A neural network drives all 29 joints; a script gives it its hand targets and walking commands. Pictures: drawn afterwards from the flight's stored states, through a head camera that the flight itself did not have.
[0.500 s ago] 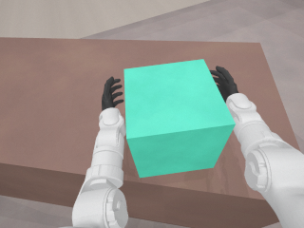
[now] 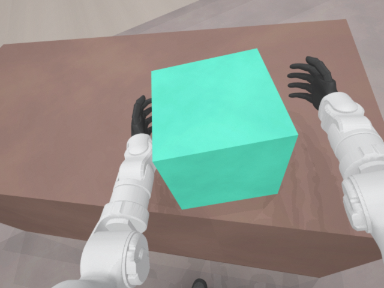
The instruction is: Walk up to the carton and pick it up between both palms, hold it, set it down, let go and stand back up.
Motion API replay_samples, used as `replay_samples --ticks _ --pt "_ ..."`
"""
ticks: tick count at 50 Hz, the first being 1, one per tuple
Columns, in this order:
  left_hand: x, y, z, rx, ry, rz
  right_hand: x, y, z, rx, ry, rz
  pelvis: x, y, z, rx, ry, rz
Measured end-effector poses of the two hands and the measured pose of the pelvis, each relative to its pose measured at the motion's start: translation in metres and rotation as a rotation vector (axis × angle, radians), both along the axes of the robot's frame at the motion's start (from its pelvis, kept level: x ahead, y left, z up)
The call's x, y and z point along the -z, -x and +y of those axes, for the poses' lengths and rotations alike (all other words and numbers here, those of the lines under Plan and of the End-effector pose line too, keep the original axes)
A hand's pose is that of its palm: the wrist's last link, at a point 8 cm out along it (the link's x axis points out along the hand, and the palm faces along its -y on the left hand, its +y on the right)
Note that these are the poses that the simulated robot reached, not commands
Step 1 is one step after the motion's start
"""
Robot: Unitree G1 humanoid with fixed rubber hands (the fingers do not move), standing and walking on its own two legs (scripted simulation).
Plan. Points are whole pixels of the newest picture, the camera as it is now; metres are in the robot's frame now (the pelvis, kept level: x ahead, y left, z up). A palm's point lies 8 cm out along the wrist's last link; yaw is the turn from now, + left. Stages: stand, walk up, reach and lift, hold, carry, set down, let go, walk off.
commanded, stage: set down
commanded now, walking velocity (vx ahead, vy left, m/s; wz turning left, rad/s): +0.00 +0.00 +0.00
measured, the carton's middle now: (216, 134) +0.42 +0.07 +0.05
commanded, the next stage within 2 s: none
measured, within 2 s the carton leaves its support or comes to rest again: neither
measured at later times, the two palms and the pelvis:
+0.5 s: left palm (136, 157) +0.32 +0.22 +0.08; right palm (351, 127) +0.45 -0.18 +0.08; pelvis -0.01 +0.00 +0.00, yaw +0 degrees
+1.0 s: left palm (137, 176) +0.28 +0.20 +0.09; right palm (380, 166) +0.38 -0.22 +0.07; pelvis -0.01 +0.00 +0.01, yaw +0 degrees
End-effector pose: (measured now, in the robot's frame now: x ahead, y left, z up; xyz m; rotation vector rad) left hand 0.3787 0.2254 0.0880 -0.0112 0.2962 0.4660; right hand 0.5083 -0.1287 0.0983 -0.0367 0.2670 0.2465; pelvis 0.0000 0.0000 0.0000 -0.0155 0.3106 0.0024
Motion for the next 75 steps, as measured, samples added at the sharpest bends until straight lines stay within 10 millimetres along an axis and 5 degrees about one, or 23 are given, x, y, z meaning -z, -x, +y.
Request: replay_samples --ticks 22,33,75 --pt "0.010 0.052 -0.006 0.014 0.008 -0.005 0.019 0.053 -0.044 -0.023 0.049 -0.011 -0.002 0.010 0.003 0.000 0.002 -0.074" --pt "-0.005 0.067 -0.016 0.034 0.002 -0.016 0.018 0.087 -0.060 -0.022 0.067 0.007 -0.004 0.013 0.004 -0.004 -0.004 -0.158" --pt "-0.001 0.130 -0.042 0.029 0.019 -0.045 0.035 0.196 -0.129 0.055 0.077 0.013 -0.008 -0.001 0.004 0.014 -0.016 -0.289"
